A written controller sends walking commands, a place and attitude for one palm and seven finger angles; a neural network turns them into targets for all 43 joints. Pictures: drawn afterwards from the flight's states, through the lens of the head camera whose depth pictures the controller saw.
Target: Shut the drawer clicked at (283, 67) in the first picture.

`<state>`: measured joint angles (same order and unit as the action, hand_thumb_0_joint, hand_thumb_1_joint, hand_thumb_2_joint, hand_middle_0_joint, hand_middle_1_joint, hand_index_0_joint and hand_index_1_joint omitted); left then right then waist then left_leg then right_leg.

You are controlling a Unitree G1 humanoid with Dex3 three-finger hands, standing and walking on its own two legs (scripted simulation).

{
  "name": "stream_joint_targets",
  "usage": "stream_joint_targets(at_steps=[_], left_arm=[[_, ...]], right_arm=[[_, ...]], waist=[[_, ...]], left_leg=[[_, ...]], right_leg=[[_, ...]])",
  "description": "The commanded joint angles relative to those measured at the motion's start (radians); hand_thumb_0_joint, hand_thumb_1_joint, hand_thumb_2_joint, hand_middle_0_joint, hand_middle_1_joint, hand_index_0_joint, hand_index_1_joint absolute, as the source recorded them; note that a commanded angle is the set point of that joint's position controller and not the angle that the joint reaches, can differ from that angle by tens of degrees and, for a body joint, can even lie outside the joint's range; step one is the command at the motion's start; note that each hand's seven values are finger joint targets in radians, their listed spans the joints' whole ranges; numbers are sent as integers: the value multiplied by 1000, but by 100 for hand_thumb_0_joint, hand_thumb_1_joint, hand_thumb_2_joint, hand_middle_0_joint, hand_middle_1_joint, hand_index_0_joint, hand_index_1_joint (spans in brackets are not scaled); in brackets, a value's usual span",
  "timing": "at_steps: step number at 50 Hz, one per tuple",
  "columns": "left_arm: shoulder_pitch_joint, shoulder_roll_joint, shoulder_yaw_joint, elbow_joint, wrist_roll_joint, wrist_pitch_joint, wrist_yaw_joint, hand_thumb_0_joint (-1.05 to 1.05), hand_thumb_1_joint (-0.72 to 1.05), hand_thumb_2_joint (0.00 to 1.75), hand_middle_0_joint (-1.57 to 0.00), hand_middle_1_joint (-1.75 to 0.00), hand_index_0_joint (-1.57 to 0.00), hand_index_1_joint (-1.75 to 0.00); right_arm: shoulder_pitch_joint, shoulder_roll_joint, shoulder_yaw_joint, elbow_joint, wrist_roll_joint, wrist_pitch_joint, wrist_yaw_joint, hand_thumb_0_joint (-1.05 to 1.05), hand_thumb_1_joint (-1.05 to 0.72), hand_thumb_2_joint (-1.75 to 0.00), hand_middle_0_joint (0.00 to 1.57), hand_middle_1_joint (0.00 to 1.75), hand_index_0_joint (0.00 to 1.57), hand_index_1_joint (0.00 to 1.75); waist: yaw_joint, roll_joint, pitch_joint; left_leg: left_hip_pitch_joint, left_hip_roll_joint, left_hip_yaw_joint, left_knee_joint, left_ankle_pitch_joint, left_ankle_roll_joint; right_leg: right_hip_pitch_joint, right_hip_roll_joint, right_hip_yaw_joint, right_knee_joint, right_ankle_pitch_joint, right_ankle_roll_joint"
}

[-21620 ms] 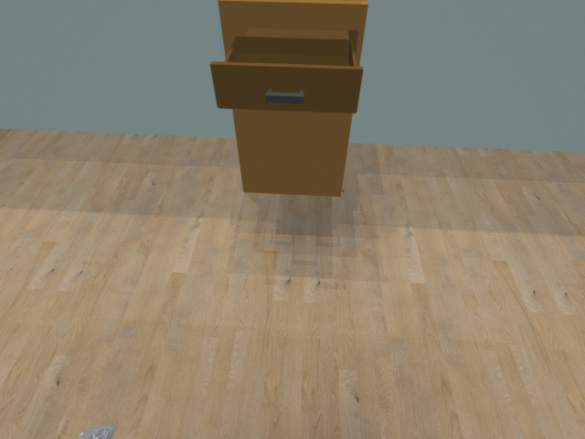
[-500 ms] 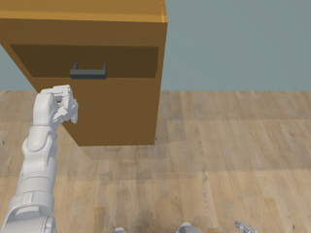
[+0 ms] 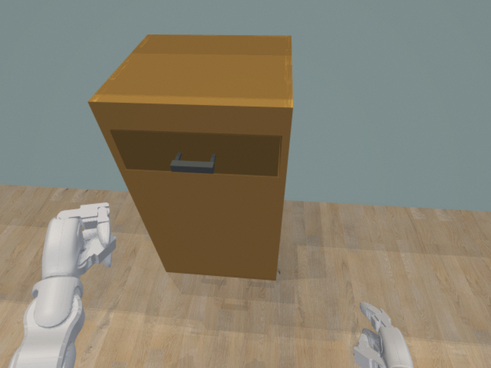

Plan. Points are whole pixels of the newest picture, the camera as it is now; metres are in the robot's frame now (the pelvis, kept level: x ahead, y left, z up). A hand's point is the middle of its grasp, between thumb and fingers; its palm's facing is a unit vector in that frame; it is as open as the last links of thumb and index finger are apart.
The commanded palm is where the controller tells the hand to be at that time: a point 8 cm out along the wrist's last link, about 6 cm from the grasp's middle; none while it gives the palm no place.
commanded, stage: draw the hand back to the body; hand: left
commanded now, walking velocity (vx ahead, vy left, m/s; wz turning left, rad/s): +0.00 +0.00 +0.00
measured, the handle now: (194, 161) +0.62 +0.21 -0.05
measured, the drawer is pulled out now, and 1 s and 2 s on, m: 0.00 0.00 0.00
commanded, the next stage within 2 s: step back with the hand held close in 0.46 s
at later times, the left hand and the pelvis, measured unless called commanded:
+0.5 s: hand (47, 289) +0.16 +0.24 +0.16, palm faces +0.44 -0.81 -0.40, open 3.2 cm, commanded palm +0.11 +0.28 +0.18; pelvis -0.02 +0.00 +0.00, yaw +0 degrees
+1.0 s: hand (25, 310) +0.14 +0.26 +0.16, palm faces +0.32 -0.80 -0.51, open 3.2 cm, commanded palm +0.08 +0.29 +0.18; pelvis -0.06 +0.02 +0.00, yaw -1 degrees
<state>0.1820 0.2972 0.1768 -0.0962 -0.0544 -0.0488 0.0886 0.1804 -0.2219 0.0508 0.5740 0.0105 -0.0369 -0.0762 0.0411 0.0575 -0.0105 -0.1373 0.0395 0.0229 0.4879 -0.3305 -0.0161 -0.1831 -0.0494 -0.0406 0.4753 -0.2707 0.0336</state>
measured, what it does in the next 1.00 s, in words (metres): shifts its weight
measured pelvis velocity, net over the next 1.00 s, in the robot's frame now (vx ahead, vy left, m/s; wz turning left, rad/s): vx -0.06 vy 0.02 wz -0.02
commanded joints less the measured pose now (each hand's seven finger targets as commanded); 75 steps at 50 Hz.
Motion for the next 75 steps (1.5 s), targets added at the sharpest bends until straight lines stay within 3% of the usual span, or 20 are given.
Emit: stream_joint_targets(at_steps=[1,9,14,16,19,23,29,30,32,36,38,42,49,56,61,65,70,72,75], left_arm=[[-60,171,120,-320,1,-62,11,0,90,90,-140,-160,-140,-160],[162,205,201,-541,7,-86,20,0,90,90,-140,-160,-140,-160],[289,218,250,-616,8,-101,26,0,90,90,-140,-160,-140,-160],[268,166,205,-560,11,-97,22,0,90,90,-140,-160,-140,-160],[221,166,201,-522,16,-96,27,0,90,90,-140,-160,-140,-160],[213,185,217,-564,21,-112,36,0,90,90,-140,-160,-140,-160],[224,206,235,-584,24,-116,39,0,90,90,-140,-160,-140,-160],[182,266,329,-599,17,-153,41,0,90,90,-140,-160,-140,-160],[302,195,276,-523,26,-164,30,0,90,90,-140,-160,-140,-160],[390,198,283,-579,23,-198,33,0,90,90,-140,-160,-140,-160],[414,212,298,-599,20,-206,39,0,90,90,-140,-160,-140,-160],[450,227,313,-613,13,-210,43,0,90,90,-140,-160,-140,-160],[436,234,316,-638,20,-221,51,0,90,90,-140,-160,-140,-160],[417,226,320,-633,41,-246,63,0,90,90,-140,-160,-140,-160],[396,226,313,-656,44,-264,69,0,90,90,-140,-160,-140,-160],[376,228,307,-658,44,-281,79,0,90,90,-140,-160,-140,-160],[393,239,321,-654,45,-296,87,0,90,90,-140,-160,-140,-160],[416,235,331,-650,56,-307,85,0,90,90,-140,-160,-140,-160],[431,255,367,-664,73,-320,81,0,90,90,-140,-160,-140,-160]], right_arm=[[-100,-103,-44,-130,-8,-71,-5,0,-90,-90,20,30,20,30],[-108,-97,-54,-127,-22,-125,0,0,-90,-90,20,30,20,30],[-104,-90,-61,-125,-22,-154,-7,0,-90,-90,20,30,20,30],[-97,-93,-62,-111,-19,-153,-10,0,-90,-90,20,30,20,30],[-95,-102,-65,-102,-21,-156,-22,0,-90,-90,20,30,20,30],[-100,-98,-64,-105,-25,-169,-26,0,-90,-90,20,30,20,30],[-111,-93,-61,-98,-28,-192,-26,0,-90,-90,20,30,20,30],[-106,-118,-61,-125,-28,-152,-17,0,-90,-90,20,30,20,30],[-94,-104,-67,-116,-32,-108,-9,0,-90,-90,20,30,20,30],[-95,-110,-83,-139,-32,-73,-9,0,-90,-90,20,30,20,30],[-92,-112,-92,-151,-29,-60,-9,0,-90,-90,20,30,20,30],[-98,-111,-103,-172,-21,-42,-13,0,-90,-90,20,30,20,30],[-105,-120,-110,-183,-16,-39,-22,0,-90,-90,20,30,20,30],[-91,-121,-109,-188,-10,-61,-22,0,-90,-90,20,30,20,30],[-70,-122,-110,-178,-16,-78,-20,0,-90,-90,20,30,20,30],[-56,-120,-108,-164,-20,-89,-25,0,-90,-90,20,30,20,30],[-64,-126,-111,-162,-19,-99,-27,0,-90,-90,20,30,20,30],[-72,-136,-117,-167,-15,-106,-25,0,-90,-90,20,30,20,30],[-90,-134,-120,-179,-11,-124,-22,0,-90,-90,20,30,20,30]], waist=[[2,-12,-101],[23,19,-71],[34,-7,-34],[15,-33,36],[12,-40,73],[27,-20,-4],[35,10,13],[-23,-29,132],[-26,-77,92],[-26,18,-59],[-27,5,-119],[-23,-9,-146],[-24,11,-113],[-34,1,-34],[-43,-45,-29],[-51,-47,-17],[-50,2,-22],[-46,82,-40],[-31,130,-68]], left_leg=[[25,-22,22,-102,362,34],[43,-27,22,-111,348,32],[36,-22,20,-109,329,31],[22,-18,25,-118,270,33],[21,-19,22,-128,199,39],[40,-24,17,-131,201,42],[34,-28,14,-136,219,35],[-73,-21,18,-116,139,50],[-64,-22,8,-101,152,47],[-46,-10,10,-121,291,48],[-42,-3,6,-117,386,45],[-66,7,-5,-118,468,39],[-193,23,-26,-148,303,57],[-430,35,-49,-183,-119,89],[-381,3,-35,-99,-168,76],[-307,2,-43,-75,-172,63],[-372,31,-85,-151,-173,75],[-504,77,-125,-225,-247,105],[-668,119,-165,-256,-283,142]], right_leg=[[124,44,-22,-71,308,-48],[135,50,-17,-105,288,-47],[121,54,-17,-115,269,-46],[74,51,-17,-126,207,-41],[42,51,-11,-157,117,-41],[87,44,-5,-139,116,-43],[103,52,0,-155,142,-48],[-33,5,93,-222,134,-44],[-40,-13,84,-234,109,-47],[52,-8,35,-142,281,-34],[88,0,19,-100,363,-27],[99,12,2,-49,428,-15],[111,23,17,-5,357,-6],[144,23,55,20,181,-5],[16,-4,109,-87,-7,-20],[-106,-11,98,-137,-153,-25],[-42,30,63,-66,-71,-12],[95,71,48,57,24,1],[263,106,58,232,223,5]])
